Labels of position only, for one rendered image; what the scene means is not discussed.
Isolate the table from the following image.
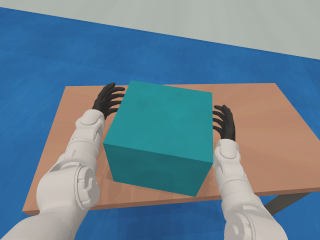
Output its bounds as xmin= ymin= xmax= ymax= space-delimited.
xmin=22 ymin=83 xmax=320 ymax=216

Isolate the left robot upper arm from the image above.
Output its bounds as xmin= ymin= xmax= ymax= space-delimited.
xmin=1 ymin=165 xmax=100 ymax=240

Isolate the left robot forearm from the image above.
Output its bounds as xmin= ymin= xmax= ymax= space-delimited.
xmin=36 ymin=109 xmax=105 ymax=211

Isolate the carton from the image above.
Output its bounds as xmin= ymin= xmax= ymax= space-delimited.
xmin=103 ymin=80 xmax=214 ymax=197

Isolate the robot left hand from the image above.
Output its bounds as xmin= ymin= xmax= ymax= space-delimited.
xmin=92 ymin=82 xmax=125 ymax=120

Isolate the right robot upper arm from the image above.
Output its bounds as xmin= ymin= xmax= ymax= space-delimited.
xmin=224 ymin=211 xmax=288 ymax=240

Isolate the robot right hand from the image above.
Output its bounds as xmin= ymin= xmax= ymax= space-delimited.
xmin=212 ymin=105 xmax=236 ymax=142

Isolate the right robot forearm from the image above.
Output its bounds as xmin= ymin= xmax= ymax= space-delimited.
xmin=212 ymin=139 xmax=288 ymax=238

